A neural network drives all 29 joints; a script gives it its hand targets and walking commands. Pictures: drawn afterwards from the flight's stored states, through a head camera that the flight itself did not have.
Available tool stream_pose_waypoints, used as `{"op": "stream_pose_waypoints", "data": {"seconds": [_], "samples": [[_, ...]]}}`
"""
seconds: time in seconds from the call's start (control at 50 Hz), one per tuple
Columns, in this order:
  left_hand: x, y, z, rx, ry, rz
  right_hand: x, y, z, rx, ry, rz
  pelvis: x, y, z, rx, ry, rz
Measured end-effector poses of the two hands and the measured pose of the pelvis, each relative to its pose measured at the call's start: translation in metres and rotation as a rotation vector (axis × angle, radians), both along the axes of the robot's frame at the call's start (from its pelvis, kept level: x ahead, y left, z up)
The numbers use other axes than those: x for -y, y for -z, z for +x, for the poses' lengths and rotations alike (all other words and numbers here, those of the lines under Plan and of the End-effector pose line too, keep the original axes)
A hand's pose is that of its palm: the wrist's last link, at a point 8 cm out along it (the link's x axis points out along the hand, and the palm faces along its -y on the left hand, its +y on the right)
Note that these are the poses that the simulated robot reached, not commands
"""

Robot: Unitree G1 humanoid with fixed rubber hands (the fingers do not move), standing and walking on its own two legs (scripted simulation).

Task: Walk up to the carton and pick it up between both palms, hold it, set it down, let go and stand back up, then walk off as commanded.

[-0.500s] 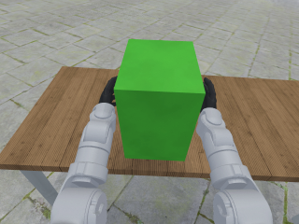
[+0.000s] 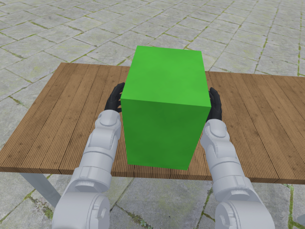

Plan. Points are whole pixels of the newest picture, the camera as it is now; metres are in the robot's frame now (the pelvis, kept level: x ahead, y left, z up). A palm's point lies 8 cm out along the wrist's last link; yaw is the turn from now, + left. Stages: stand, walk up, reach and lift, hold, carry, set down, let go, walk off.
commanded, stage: set down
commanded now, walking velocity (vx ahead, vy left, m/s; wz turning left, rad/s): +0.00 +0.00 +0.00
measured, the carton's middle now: (163, 109) +0.43 -0.01 +0.10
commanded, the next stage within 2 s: none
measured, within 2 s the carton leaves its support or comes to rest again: neither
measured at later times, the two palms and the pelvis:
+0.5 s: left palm (115, 118) +0.41 +0.12 +0.09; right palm (210, 122) +0.40 -0.14 +0.10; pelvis +0.01 +0.00 +0.00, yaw +0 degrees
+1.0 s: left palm (117, 122) +0.41 +0.12 +0.06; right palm (209, 128) +0.40 -0.15 +0.07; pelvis +0.02 +0.00 +0.00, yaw +0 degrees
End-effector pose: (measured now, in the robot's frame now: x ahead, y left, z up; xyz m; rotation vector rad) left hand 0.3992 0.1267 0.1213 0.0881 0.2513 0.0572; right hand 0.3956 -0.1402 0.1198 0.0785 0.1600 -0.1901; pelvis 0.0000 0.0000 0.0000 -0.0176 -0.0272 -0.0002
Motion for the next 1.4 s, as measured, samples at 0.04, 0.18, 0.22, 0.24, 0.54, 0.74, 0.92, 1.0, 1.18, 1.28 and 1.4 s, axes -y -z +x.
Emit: {"op": "stream_pose_waypoints", "data": {"seconds": [0.04, 0.18, 0.22, 0.24, 0.54, 0.74, 0.92, 1.0, 1.18, 1.28, 1.4], "samples": [[0.0, 0.003, 0.0, -0.002, 0.003, 0.001, 0.0, 0.002, 0.0, -0.002, 0.002, -0.001, 0.0, 0.0, 0.0, -0.001, 0.0, 0.0], [0.001, 0.012, 0.001, -0.01, 0.012, 0.009, 0.001, 0.009, 0.0, -0.007, 0.007, -0.001, 0.001, 0.0, 0.002, -0.004, 0.0, 0.001], [0.001, 0.016, 0.001, -0.02, 0.015, 0.015, 0.001, 0.011, 0.0, -0.015, 0.007, 0.002, 0.001, 0.0, 0.002, -0.006, 0.0, 0.001], [0.001, 0.018, 0.001, -0.025, 0.017, 0.017, 0.001, 0.012, 0.0, -0.019, 0.008, 0.002, 0.001, 0.0, 0.003, -0.007, 0.0, 0.001], [0.003, 0.037, 0.007, -0.047, 0.029, 0.019, 0.002, 0.025, 0.006, -0.029, 0.013, 0.006, 0.003, 0.0, 0.01, -0.038, 0.001, 0.004], [0.003, 0.047, 0.013, -0.047, 0.033, 0.013, 0.002, 0.033, 0.009, -0.023, 0.016, -0.004, 0.003, 0.0, 0.013, -0.065, 0.001, 0.004], [0.005, 0.059, 0.014, -0.063, 0.045, 0.014, 0.004, 0.046, 0.008, -0.033, 0.025, -0.01, 0.003, 0.0, 0.015, -0.084, 0.001, 0.004], [0.006, 0.062, 0.015, -0.058, 0.05, 0.011, 0.006, 0.05, 0.007, -0.026, 0.03, -0.013, 0.003, 0.0, 0.016, -0.094, 0.001, 0.004], [0.008, 0.07, 0.018, -0.056, 0.059, 0.01, 0.007, 0.057, 0.007, -0.021, 0.037, -0.018, 0.003, 0.0, 0.018, -0.114, 0.002, 0.004], [0.009, 0.075, 0.019, -0.057, 0.063, 0.009, 0.008, 0.062, 0.007, -0.021, 0.04, -0.023, 0.003, 0.0, 0.019, -0.125, 0.002, 0.004], [0.009, 0.078, 0.02, -0.044, 0.068, 0.011, 0.009, 0.066, 0.006, -0.012, 0.043, -0.031, 0.003, 0.0, 0.02, -0.135, 0.002, 0.004]]}}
